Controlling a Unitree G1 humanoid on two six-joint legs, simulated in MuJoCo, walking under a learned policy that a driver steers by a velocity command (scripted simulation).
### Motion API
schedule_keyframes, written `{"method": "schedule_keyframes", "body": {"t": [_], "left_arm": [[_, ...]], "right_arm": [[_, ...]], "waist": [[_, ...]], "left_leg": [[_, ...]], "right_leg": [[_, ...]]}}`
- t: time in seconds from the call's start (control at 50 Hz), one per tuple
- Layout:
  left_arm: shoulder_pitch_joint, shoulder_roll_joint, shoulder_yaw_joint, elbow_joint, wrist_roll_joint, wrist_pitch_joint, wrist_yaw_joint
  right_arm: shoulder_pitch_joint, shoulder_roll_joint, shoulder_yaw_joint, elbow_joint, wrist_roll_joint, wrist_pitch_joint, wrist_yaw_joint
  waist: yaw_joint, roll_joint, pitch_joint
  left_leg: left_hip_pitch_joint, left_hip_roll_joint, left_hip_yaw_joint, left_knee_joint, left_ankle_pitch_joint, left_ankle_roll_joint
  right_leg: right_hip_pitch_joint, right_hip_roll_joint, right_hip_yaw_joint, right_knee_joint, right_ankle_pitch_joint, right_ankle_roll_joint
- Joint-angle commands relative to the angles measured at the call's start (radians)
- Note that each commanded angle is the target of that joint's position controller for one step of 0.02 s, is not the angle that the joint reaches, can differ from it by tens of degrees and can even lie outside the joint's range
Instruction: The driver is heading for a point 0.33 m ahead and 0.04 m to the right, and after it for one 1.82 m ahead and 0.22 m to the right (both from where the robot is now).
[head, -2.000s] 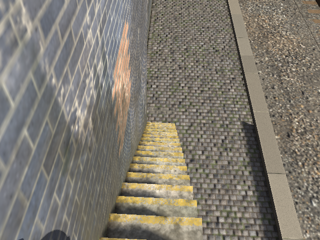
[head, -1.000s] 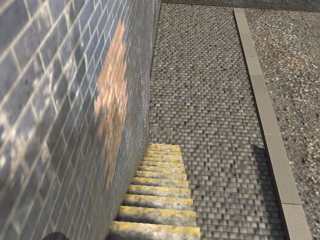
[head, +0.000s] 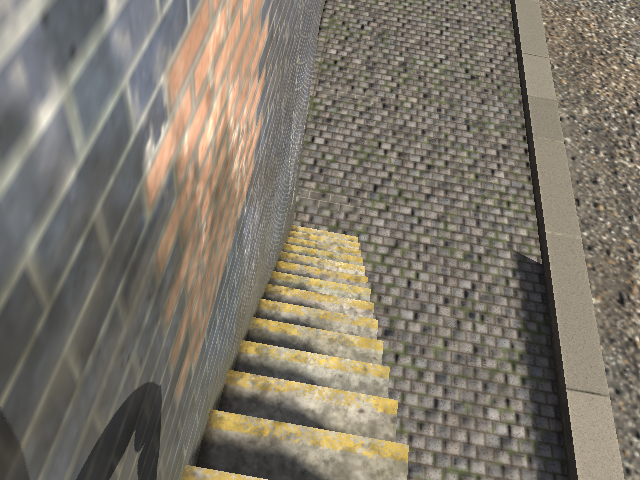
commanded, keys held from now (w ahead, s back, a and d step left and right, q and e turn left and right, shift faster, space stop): w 1.00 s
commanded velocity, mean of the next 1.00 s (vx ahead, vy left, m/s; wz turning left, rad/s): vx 0.24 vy -0.17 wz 0.00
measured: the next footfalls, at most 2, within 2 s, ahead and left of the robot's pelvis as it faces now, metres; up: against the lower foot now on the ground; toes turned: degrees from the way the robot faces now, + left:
right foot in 0.18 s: +0.18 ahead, -0.17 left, -0.21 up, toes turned +1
left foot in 0.62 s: +0.27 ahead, +0.04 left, -0.21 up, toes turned +3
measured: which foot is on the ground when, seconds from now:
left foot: down 0.00-0.18, up 0.20-0.60, down 0.62-0.92, up 0.94-1.00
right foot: up 0.00-0.16, down 0.18-0.66, up 0.68-0.88, down 0.90-1.00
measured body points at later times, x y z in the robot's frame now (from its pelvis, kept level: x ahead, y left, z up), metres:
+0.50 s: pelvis +0.16 -0.09 -0.16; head +0.12 -0.09 +0.29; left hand +0.16 +0.14 -0.31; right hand +0.23 -0.32 -0.29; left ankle +0.28 +0.02 -0.77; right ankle +0.14 -0.17 -0.87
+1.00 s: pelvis +0.25 -0.13 -0.18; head +0.22 -0.13 +0.27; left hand +0.27 +0.10 -0.32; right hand +0.28 -0.39 -0.32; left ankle +0.23 +0.01 -0.85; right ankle +0.18 -0.22 -0.87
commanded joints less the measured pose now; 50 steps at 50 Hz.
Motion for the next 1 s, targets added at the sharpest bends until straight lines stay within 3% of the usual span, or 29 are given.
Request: {"method": "schedule_keyframes", "body": {"t": [0.02,0.06,0.12,0.18,0.2,0.22,0.24,0.26,0.28,0.3,0.34,0.38,0.4,0.46,0.5,0.54,0.56,0.62,0.64,0.66,0.68,0.7,0.76,0.82,0.88,0.92,0.94,0.96,1.0], "left_arm": [[0.088,-0.045,-0.022,-0.051,-0.003,-0.008,-0.03],[0.017,-0.086,-0.041,-0.089,-0.045,-0.031,-0.037],[0.062,-0.055,-0.022,-0.038,-0.029,-0.078,-0.029],[0.285,0.013,0.019,0.084,-0.086,-0.156,-0.056],[0.443,0.088,0.035,0.11,-0.053,-0.179,-0.062],[0.473,0.148,0.059,0.106,-0.04,-0.183,-0.068],[0.432,0.138,0.066,0.059,-0.062,-0.188,-0.062],[0.406,0.14,0.072,0.057,-0.048,-0.182,-0.06],[0.373,0.18,0.09,0.071,-0.029,-0.17,-0.042],[0.326,0.095,0.062,0.05,-0.015,-0.154,-0.036],[0.234,-0.044,-0.003,0.038,-0.015,-0.156,-0.04],[0.141,-0.095,-0.036,0.02,-0.062,-0.169,-0.028],[0.107,-0.091,-0.043,0.024,-0.068,-0.179,-0.021],[0.145,0.013,-0.026,0.083,-0.061,-0.196,-0.025],[0.171,0.045,-0.014,0.101,-0.061,-0.205,-0.033],[0.257,0.068,-0.005,0.119,-0.05,-0.204,-0.032],[0.214,0.104,0.007,0.087,-0.049,-0.18,-0.039],[0.178,0.081,0.002,0.059,-0.062,-0.15,-0.011],[0.248,0.05,0.003,0.059,-0.065,-0.141,0.014],[0.273,0.015,0.006,0.041,-0.056,-0.13,0.029],[0.252,0.01,0.012,0.022,-0.044,-0.115,0.026],[0.166,0.037,0.023,-0.01,-0.016,-0.114,-0.001],[0.177,-0.028,0.005,-0.013,-0.04,-0.093,-0.031],[0.318,-0.091,-0.02,0.077,-0.05,-0.076,-0.038],[0.323,-0.165,-0.061,0.098,-0.028,-0.106,-0.044],[0.338,-0.089,-0.051,0.12,-0.015,-0.15,-0.063],[0.409,0.012,-0.027,0.136,-0.036,-0.183,-0.059],[0.511,0.122,0.025,0.169,-0.051,-0.202,-0.047],[0.393,0.081,0.028,0.135,-0.044,-0.217,-0.033]], "right_arm": [[-0.127,-0.094,-0.016,-0.071,0.03,-0.032,-0.023],[-0.172,-0.094,-0.018,-0.097,0.018,-0.043,-0.032],[-0.077,-0.104,-0.026,-0.059,-0.03,-0.046,-0.003],[0.082,-0.163,-0.062,-0.03,-0.109,0.04,0.0],[0.136,-0.125,-0.064,-0.04,-0.084,0.05,0.023],[0.12,-0.119,-0.05,-0.095,-0.041,0.036,0.035],[0.068,-0.169,-0.054,-0.099,-0.024,0.031,0.03],[0.02,-0.147,-0.049,-0.114,-0.015,0.034,0.024],[-0.012,-0.094,-0.03,-0.148,-0.009,0.047,0.009],[-0.087,-0.141,-0.046,-0.129,-0.017,0.074,0.0],[-0.101,-0.103,-0.035,-0.126,-0.021,0.094,0.001],[-0.092,-0.051,-0.024,-0.129,-0.033,0.09,0.011],[-0.117,-0.043,-0.02,-0.133,-0.045,0.086,0.021],[-0.008,-0.017,-0.021,-0.046,-0.064,0.098,0.047],[-0.099,-0.053,-0.015,-0.077,-0.059,0.107,0.05],[-0.237,-0.112,-0.022,-0.117,-0.066,0.101,0.047],[-0.227,-0.154,-0.032,-0.108,-0.058,0.107,0.043],[0.01,-0.13,-0.034,-0.024,-0.055,0.074,0.046],[0.082,-0.152,-0.042,0.011,-0.07,0.055,0.048],[0.136,-0.223,-0.063,0.017,-0.075,0.042,0.037],[0.135,-0.225,-0.057,0.024,-0.051,0.033,0.038],[0.122,-0.222,-0.057,0.016,-0.022,0.026,0.049],[-0.179,-0.155,-0.04,-0.055,-0.035,0.033,0.041],[-0.294,-0.138,0.0,-0.091,-0.037,0.023,0.047],[-0.29,-0.129,0.01,-0.027,-0.023,0.057,0.064],[-0.125,-0.167,-0.027,0.019,-0.044,0.107,0.069],[-0.163,-0.165,-0.039,-0.018,-0.058,0.126,0.057],[-0.16,-0.16,-0.044,-0.036,-0.05,0.13,0.038],[-0.217,-0.176,-0.049,-0.031,-0.044,0.132,0.025]], "waist": [[0.111,0.192,-0.066],[0.057,0.285,-0.034],[-0.035,0.361,-0.065],[-0.034,0.174,-0.062],[-0.011,-0.003,-0.19],[0.009,-0.07,-0.323],[0.052,0.001,-0.327],[0.068,-0.025,-0.33],[0.069,-0.127,-0.326],[0.06,-0.096,-0.203],[-0.01,-0.026,-0.04],[-0.054,-0.055,0.024],[-0.074,0.024,0.041],[-0.108,-0.013,-0.073],[-0.061,-0.064,0.011],[0.014,-0.033,0.079],[-0.011,-0.027,0.069],[-0.098,-0.019,0.046],[-0.091,0.115,0.032],[-0.09,0.326,-0.013],[-0.069,0.425,-0.021],[-0.101,0.394,-0.032],[0.029,0.27,-0.02],[0.08,0.303,-0.104],[0.088,0.28,-0.081],[0.017,0.101,-0.015],[0.015,-0.061,0.05],[0.036,-0.087,0.039],[0.029,-0.028,0.058]], "left_leg": [[-0.247,0.081,-0.084,-0.146,0.41,0.048],[-0.295,0.057,-0.036,-0.19,0.197,0.064],[-0.238,0.138,-0.072,0.05,0.363,0.125],[-0.102,0.045,-0.036,0.392,0.297,0.166],[-0.347,-0.07,0.093,0.838,-0.232,0.091],[-0.731,-0.048,0.109,1.091,-0.442,0.042],[-0.83,-0.019,0.046,1.101,-0.222,0.048],[-0.803,-0.018,-0.004,1.152,-0.152,0.047],[-0.804,-0.007,-0.07,1.13,-0.066,0.047],[-0.783,-0.006,-0.077,1.136,0.017,0.045],[-0.757,-0.016,-0.119,0.881,0.312,-0.001],[-0.66,-0.025,-0.074,0.678,0.511,-0.062],[-0.485,-0.018,-0.047,0.484,0.691,-0.072],[-0.034,-0.033,-0.007,0.199,0.815,-0.043],[-0.153,-0.003,-0.065,0.122,0.827,-0.035],[-0.387,0.017,-0.11,-0.001,0.706,-0.024],[-0.197,-0.025,-0.032,-0.017,0.489,-0.015],[0.217,-0.048,0.008,-0.235,0.259,0.011],[0.289,0.011,-0.057,-0.318,0.506,0.032],[0.304,0.164,-0.341,-0.443,0.651,0.15],[0.313,0.305,-0.597,-0.581,0.654,0.269],[0.258,0.302,-0.715,-0.672,0.449,0.329],[-0.106,0.221,-0.429,-0.594,0.092,0.238],[-0.324,0.168,-0.216,-0.567,0.362,0.159],[-0.22,0.073,-0.044,-0.514,0.333,0.044],[-0.11,-0.021,-0.008,-0.24,0.268,0.045],[-0.262,-0.06,0.009,-0.061,0.075,0.049],[-0.387,-0.07,-0.042,0.068,0.069,0.065],[-0.379,-0.014,-0.128,0.08,0.217,0.067]], "right_leg": [[0.346,-0.008,-0.071,-0.312,0.58,0.009],[0.531,-0.049,-0.093,-0.64,0.665,0.006],[0.64,-0.057,-0.164,-0.691,0.593,-0.026],[0.848,-0.118,-0.148,-1.22,0.298,-0.088],[1.12,-0.236,-0.092,-0.968,0.955,-0.137],[1.455,-0.376,0.046,-0.617,1.347,-0.228],[1.417,-0.406,0.093,-0.671,1.182,-0.234],[1.293,-0.435,0.101,-0.701,1.015,-0.26],[1.13,-0.49,0.212,-0.809,0.385,-0.35],[0.963,-0.45,0.202,-0.9,0.117,-0.36],[0.663,-0.366,0.148,-0.925,-0.188,-0.286],[0.446,-0.312,0.103,-0.921,-0.302,-0.264],[0.288,-0.276,0.058,-0.936,-0.261,-0.232],[0.223,-0.254,0.01,-0.92,-0.087,-0.206],[0.371,-0.265,0.096,-0.898,-0.068,-0.237],[0.611,-0.299,0.187,-0.879,-0.151,-0.279],[0.492,-0.28,0.157,-0.885,-0.062,-0.248],[0.324,-0.211,0.046,-0.754,0.069,-0.177],[0.315,-0.123,-0.007,-0.588,0.031,-0.138],[0.247,0.005,-0.099,-0.258,-0.267,-0.086],[0.079,0.065,-0.155,-0.09,-0.744,-0.054],[0.022,0.061,-0.092,0.005,-0.786,-0.045],[0.269,-0.011,-0.107,-0.022,-0.407,-0.036],[0.632,0.006,-0.23,0.016,-0.351,-0.007],[0.737,-0.037,-0.302,-0.552,-0.352,-0.01],[0.735,-0.098,-0.13,-0.83,-0.031,-0.034],[0.799,-0.216,0.116,-0.846,0.458,-0.053],[0.858,-0.303,0.269,-0.904,0.489,-0.082],[0.75,-0.314,0.295,-0.978,0.114,-0.13]]}}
